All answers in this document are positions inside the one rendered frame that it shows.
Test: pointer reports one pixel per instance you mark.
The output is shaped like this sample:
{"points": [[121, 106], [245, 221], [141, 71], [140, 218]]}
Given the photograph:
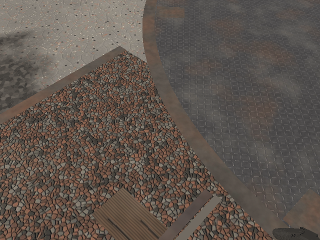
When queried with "robot right hand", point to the robot right hand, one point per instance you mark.
{"points": [[294, 234]]}

